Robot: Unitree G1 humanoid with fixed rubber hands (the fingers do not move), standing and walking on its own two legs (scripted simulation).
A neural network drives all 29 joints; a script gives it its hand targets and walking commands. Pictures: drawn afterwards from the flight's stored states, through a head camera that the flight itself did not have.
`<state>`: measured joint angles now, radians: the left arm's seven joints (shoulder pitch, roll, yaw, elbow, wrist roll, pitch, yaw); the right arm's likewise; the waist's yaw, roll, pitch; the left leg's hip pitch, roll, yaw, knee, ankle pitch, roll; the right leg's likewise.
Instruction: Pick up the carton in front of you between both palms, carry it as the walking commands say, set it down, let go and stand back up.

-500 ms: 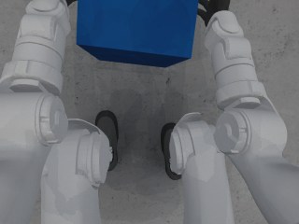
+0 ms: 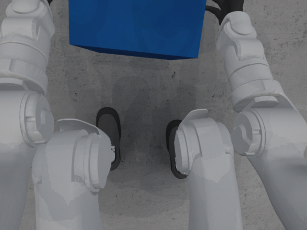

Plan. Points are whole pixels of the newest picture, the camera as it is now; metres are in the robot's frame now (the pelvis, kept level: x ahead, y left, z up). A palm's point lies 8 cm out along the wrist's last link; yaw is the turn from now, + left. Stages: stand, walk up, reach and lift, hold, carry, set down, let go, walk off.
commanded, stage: set down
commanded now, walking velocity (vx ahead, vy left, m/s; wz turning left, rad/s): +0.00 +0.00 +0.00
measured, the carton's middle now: (139, 6) +0.54 +0.03 -0.24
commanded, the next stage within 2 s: let go in 1.22 s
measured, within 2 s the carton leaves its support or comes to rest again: neither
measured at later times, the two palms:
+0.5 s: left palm out of the picture +0.55 +0.22 -0.06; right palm out of the picture +0.53 -0.16 -0.05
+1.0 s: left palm out of the picture +0.55 +0.23 +0.09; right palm out of the picture +0.53 -0.17 +0.09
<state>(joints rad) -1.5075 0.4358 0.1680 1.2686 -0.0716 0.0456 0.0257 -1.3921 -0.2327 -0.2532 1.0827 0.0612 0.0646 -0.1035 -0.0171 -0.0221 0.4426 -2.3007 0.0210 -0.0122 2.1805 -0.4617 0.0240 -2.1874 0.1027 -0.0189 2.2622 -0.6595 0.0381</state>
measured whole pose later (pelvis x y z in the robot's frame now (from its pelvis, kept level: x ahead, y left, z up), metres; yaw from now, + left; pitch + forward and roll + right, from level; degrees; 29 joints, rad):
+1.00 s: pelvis +0.03 +0.01 +0.19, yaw +1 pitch +47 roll -4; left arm -1.15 0.35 0.21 0.88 -0.02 0.19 0.00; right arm -1.04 -0.20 -0.29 0.77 0.10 0.16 -0.09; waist -0.04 0.00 -0.07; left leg -1.94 -0.01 -0.02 1.51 -0.38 0.03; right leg -1.84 0.06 0.01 1.55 -0.53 0.03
